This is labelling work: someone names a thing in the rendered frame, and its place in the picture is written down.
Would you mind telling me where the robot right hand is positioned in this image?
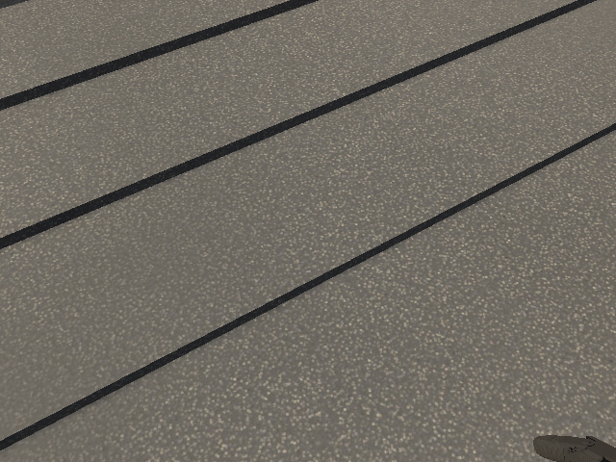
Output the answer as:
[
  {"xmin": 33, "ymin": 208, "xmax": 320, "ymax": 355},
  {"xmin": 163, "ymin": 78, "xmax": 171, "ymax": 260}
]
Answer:
[{"xmin": 533, "ymin": 435, "xmax": 616, "ymax": 462}]

